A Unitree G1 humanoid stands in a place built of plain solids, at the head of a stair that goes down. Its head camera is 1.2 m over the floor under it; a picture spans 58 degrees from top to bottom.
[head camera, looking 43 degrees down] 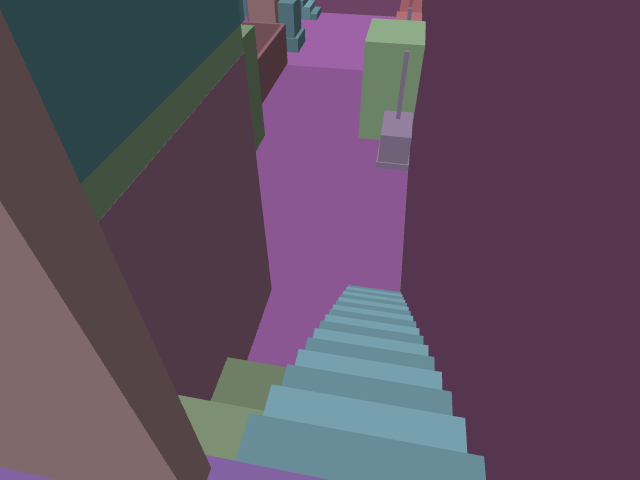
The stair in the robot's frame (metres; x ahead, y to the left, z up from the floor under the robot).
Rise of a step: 0.21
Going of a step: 0.22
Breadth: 0.76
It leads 10 degrees to the right of straight ahead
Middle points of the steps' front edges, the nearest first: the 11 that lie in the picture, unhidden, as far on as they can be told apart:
0.60 -0.14 -0.21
0.81 -0.18 -0.41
1.03 -0.22 -0.62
1.24 -0.26 -0.83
1.46 -0.30 -1.04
1.68 -0.34 -1.24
1.89 -0.38 -1.45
2.11 -0.42 -1.66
2.33 -0.46 -1.87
2.54 -0.50 -2.07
2.76 -0.54 -2.28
